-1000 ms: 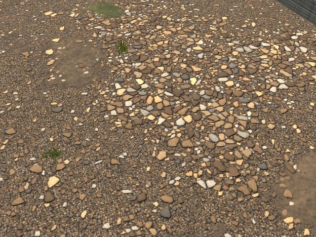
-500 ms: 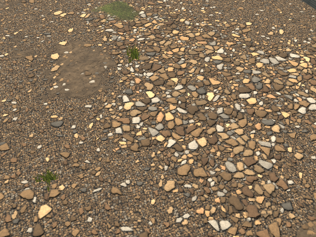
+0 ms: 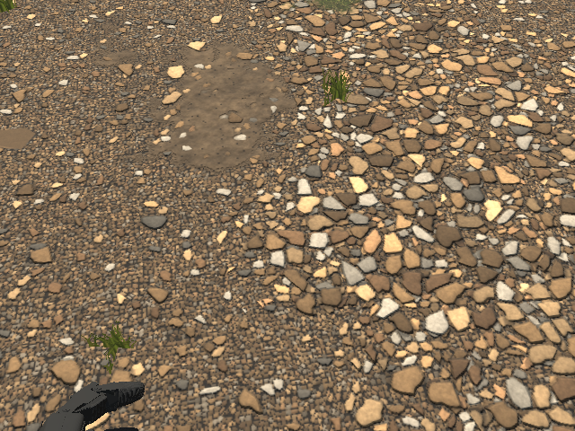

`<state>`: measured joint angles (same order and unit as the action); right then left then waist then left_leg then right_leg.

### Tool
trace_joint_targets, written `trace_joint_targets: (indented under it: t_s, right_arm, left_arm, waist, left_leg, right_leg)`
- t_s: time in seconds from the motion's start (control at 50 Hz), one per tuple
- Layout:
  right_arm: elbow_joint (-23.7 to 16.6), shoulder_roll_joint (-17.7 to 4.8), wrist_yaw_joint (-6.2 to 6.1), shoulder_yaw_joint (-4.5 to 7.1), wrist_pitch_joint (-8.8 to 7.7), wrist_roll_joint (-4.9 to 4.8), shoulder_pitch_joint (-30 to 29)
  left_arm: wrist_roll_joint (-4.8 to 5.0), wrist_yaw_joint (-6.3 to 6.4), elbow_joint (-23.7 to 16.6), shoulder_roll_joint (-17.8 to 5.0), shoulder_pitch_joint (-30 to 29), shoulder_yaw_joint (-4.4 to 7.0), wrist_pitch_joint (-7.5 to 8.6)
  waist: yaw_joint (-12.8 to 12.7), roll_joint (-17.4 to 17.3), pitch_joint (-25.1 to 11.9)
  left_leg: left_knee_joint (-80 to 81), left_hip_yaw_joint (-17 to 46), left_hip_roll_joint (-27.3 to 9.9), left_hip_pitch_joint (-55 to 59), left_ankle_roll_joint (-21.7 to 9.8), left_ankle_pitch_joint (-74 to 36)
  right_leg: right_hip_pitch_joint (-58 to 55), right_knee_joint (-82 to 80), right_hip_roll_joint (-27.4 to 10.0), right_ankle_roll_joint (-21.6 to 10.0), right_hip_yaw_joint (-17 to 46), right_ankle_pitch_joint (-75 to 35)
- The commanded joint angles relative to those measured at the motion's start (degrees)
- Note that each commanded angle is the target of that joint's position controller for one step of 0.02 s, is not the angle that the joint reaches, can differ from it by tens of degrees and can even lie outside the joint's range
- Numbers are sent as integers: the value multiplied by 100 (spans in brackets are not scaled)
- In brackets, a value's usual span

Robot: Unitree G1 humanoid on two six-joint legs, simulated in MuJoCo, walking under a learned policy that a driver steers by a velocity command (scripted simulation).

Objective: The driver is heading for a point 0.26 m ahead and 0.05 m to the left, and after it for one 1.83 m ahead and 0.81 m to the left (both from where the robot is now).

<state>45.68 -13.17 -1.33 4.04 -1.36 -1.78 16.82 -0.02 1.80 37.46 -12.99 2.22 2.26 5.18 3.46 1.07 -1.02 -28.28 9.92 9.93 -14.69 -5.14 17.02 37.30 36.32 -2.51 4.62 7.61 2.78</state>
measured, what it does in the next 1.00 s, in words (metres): walks ahead, turning left: right foot, then left foot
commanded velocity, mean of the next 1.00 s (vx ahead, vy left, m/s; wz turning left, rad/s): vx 0.14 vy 0.00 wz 0.59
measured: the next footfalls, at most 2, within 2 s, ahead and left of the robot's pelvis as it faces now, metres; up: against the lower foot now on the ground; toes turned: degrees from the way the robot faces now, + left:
right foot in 0.06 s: +0.21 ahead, -0.14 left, +0.00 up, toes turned +7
left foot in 0.56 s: +0.22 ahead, +0.13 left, +0.00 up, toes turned +21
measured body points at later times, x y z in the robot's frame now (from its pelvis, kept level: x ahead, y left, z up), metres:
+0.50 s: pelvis +0.16 -0.02 +0.01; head +0.20 +0.00 +0.45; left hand +0.19 +0.29 -0.11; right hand +0.43 -0.20 -0.08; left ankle +0.19 +0.13 -0.71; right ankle +0.17 -0.14 -0.73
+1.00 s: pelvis +0.21 +0.00 +0.00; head +0.25 +0.01 +0.44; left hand +0.21 +0.32 -0.09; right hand +0.51 -0.14 -0.10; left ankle +0.18 +0.12 -0.73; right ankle +0.29 -0.09 -0.74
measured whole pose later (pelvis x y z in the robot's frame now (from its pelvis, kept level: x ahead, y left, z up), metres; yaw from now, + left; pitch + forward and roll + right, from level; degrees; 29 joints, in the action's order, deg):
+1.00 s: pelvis +0.21 +0.00 +0.00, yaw +36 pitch +3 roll +0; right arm 35.5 -16.7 -1.8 5.4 3.4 -1.2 8.1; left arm -0.1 0.3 41.0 -14.7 4.6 4.3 0.6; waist 1.0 -1.5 1.7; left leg -33.6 12.3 7.4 -22.8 -1.2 13.8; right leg 19.4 31.5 2.0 0.4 3.6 13.4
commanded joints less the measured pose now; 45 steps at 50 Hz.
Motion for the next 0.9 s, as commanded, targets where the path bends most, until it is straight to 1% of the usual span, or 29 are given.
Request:
trace_joint_targets:
  t_s: [0.02, 0.04, 0.06, 0.08, 0.1, 0.12, 0.14, 0.16, 0.18, 0.2, 0.24, 0.28, 0.32, 0.38, 0.44, 0.48, 0.52, 0.54, 0.56, 0.58, 0.6, 0.62, 0.64, 0.66, 0.68, 0.72, 0.8, 0.86, 0.9]
  right_arm:
    - [-345, -768, -38, 241, -6, -69, 133]
    - [-384, -714, -33, 232, -8, -53, 85]
    - [-475, -563, -17, 192, -31, -8, -80]
    - [-610, -254, 5, 104, -62, 81, -175]
    - [-798, -220, -8, 53, -79, -19, 400]
    - [-670, -745, -10, 155, -58, 36, 505]
    - [-717, -1006, -11, 253, 13, 69, 61]
    - [-778, -969, -32, 281, 102, 91, -207]
    - [-847, -927, -37, 309, 173, 107, -308]
    - [-845, -785, -21, 306, 252, 69, -234]
    - [-869, -507, -16, 254, 339, 31, -193]
    - [-973, -456, -19, 233, 364, 52, -400]
    - [-1047, -478, 11, 219, 366, 79, -636]
    - [-1179, -488, 108, 200, 356, 72, -976]
    - [-1336, -557, 215, 231, 380, 68, -1271]
    - [-1428, -612, 269, 266, 408, 68, -1328]
    - [-1388, -599, 318, 307, 396, 58, -1123]
    - [-1306, -762, 281, 390, 373, 84, -856]
    - [-1284, -1340, 179, 573, 339, 111, -395]
    - [-1375, -1911, 118, 643, 305, 210, -346]
    - [-1353, -1516, 154, 524, 236, 293, -59]
    - [-1331, -1338, 159, 449, 166, 258, -336]
    - [-1320, -1170, 123, 407, 151, 139, -636]
    - [-1348, -1034, 77, 357, 189, 47, -875]
    - [-1382, -1026, 44, 337, 228, 50, -1045]
    - [-1399, -1115, 6, 362, 261, 128, -1120]
    - [-1356, -1176, -73, 391, 301, 102, -1058]
    - [-1378, -1201, -65, 388, 335, 126, -1069]
    - [-1385, -1199, -39, 375, 353, 112, -1043]
  left_arm:
    - [43, -70, -376, -552, -72, 218, 125]
    - [48, -78, -325, -618, 141, 275, 167]
    - [-9, -49, -241, -805, 619, 369, 195]
    - [-113, -3, -160, -1123, 1402, 468, 186]
    - [-221, -37, -10, -1420, 1810, 556, 145]
    - [-76, -39, -187, -1052, 1523, 500, 130]
    - [-66, -10, -309, -760, 1278, 422, 76]
    - [-103, -6, -339, -633, 1013, 370, -1]
    - [-86, -10, -288, -542, 791, 348, -59]
    - [-99, -20, -236, -490, 676, 320, -95]
    - [-127, -46, -151, -629, 528, 369, -108]
    - [-106, -7, -58, -815, 475, 434, -131]
    - [-39, 48, 12, -898, 412, 470, -184]
    - [17, 99, 114, -1004, 340, 490, -278]
    - [74, 76, 209, -1141, 463, 540, -349]
    - [147, 44, 240, -1228, 534, 573, -369]
    - [232, 32, 252, -1269, 469, 594, -388]
    - [215, 14, 339, -1155, 702, 578, -383]
    - [42, -12, 272, -946, 824, 526, -364]
    - [-192, -45, -101, -686, 708, 370, -330]
    - [-86, -86, -46, -890, 431, 415, -299]
    - [47, -96, -67, -1012, 241, 439, -322]
    - [31, -39, 8, -952, 243, 439, -357]
    - [-31, 27, 18, -987, 199, 456, -396]
    - [-44, 41, -1, -997, 207, 476, -435]
    - [-28, 29, 22, -870, 316, 451, -465]
    - [-2, 7, 11, -672, 162, 356, -482]
    - [30, -41, -12, -722, 89, 350, -480]
    - [50, -89, -40, -749, 73, 352, -448]
  waist:
    - [-180, -514, -406]
    - [-342, -573, -420]
    - [-624, -535, -582]
    - [-928, 48, -1183]
    - [-671, 1853, -1774]
    - [-646, 1298, -1505]
    - [-746, 804, -993]
    - [-644, 343, -712]
    - [-484, 257, -479]
    - [-326, 333, -349]
    - [-232, 603, -278]
    - [-248, 627, -409]
    - [-301, 530, -566]
    - [-375, 556, -561]
    - [-467, 601, -433]
    - [-470, 653, -348]
    - [-301, 624, -344]
    - [-235, 389, -469]
    - [-145, -603, -835]
    - [-267, -2014, -1113]
    - [103, -1302, -1637]
    - [17, -960, -1328]
    - [-132, -636, -1044]
    - [-214, -547, -845]
    - [-338, -625, -776]
    - [-441, -697, -817]
    - [-367, -789, -793]
    - [-299, -949, -758]
    - [-263, -1019, -719]
  left_leg:
    - [436, 1581, -1426, -4, -713, -1132]
    - [224, 1631, -1352, -25, -611, -979]
    - [-416, 1408, -1094, -321, -397, -1230]
    - [-2004, 729, -578, -1121, -65, -322]
    - [-3504, 302, -37, -2587, 235, 1842]
    - [-4276, 331, -488, -3105, 412, 1786]
    - [-4629, 165, -616, -3273, 553, 1403]
    - [-4633, -63, -795, -3138, 671, 1110]
    - [-4474, -187, -968, -3011, 746, 944]
    - [-4263, -301, -1106, -2676, 778, 870]
    - [-3855, -599, -1064, -2342, 857, 607]
    - [-3407, -640, -1154, -2319, 903, 257]
    - [-2866, -657, -1258, -2165, 901, -239]
    - [-2100, -797, -1304, -1738, 837, -766]
    - [-1518, -1005, -1239, -1452, 704, -573]
    - [-1083, -1119, -1180, -1342, 554, -286]
    - [-108, -1341, -993, -800, 335, -681]
    - [433, -1269, -861, -80, 153, -1352]
    - [445, -134, -1639, 1282, -227, -3689]
    - [311, 1956, -3051, 2339, -1576, -5268]
    - [495, 2020, -3173, 2234, -1869, -4886]
    - [516, 1471, -2852, 2014, -1576, -4468]
    - [541, 1081, -2498, 1689, -1208, -3914]
    - [625, 947, -2325, 1357, -1014, -3553]
    - [688, 841, -2179, 957, -963, -3512]
    - [723, 788, -2036, 679, -956, -3522]
    - [686, 932, -1870, 405, -848, -2729]
    - [666, 1262, -1810, 194, -789, -2102]
    - [586, 1537, -1777, 217, -748, -1939]
  right_leg:
    - [-1390, -727, 377, -233, -275, 6]
    - [-1816, -941, 346, -379, -272, 77]
    - [-2649, -1015, 67, -598, -131, -60]
    - [-4105, -934, -862, -946, 684, -786]
    - [-5332, -1267, -2121, -1897, 2899, -673]
    - [-5128, -1339, -2246, -1949, 3192, -345]
    - [-4657, -1265, -2002, -1801, 2333, -899]
    - [-4083, -1263, -1736, -1691, 1607, -1618]
    - [-3574, -1302, -1531, -1646, 1130, -2079]
    - [-3078, -1451, -1334, -1541, 712, -2152]
    - [-2642, -1746, -1155, -1590, 171, -2343]
    - [-2734, -1857, -1289, -1679, -87, -2509]
    - [-2879, -1901, -1340, -1668, -377, -2278]
    - [-2836, -1964, -1340, -1583, -775, -1662]
    - [-2935, -1793, -1437, -1494, -932, -1280]
    - [-3135, -1552, -1560, -1427, -897, -1267]
    - [-3200, -1029, -1466, -1191, -1075, -1285]
    - [-2980, -396, -1206, -936, -1330, -1267]
    - [-1889, 1015, -745, -470, -1724, -240]
    - [80, 2819, 133, -3, -1550, 3507]
    - [294, 3601, 159, -34, -516, 3707]
    - [422, 3717, 43, -121, -368, 3292]
    - [459, 3435, -50, -155, -346, 2856]
    - [392, 3122, -93, -141, -331, 2543]
    - [79, 2974, -49, -127, -367, 2323]
    - [-249, 2613, 130, -83, -423, 2065]
    - [-693, 1507, 281, -39, -352, 1770]
    - [-1075, 958, 388, -68, -305, 1722]
    - [-1271, 549, 455, -125, -288, 1800]
Velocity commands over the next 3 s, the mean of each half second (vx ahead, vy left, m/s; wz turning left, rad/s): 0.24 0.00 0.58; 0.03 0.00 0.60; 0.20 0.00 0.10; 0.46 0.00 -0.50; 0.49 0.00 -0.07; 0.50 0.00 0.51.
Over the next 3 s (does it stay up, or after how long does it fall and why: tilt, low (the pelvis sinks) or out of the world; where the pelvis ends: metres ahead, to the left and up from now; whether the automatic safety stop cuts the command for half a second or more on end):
stays up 1.01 0.29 0.01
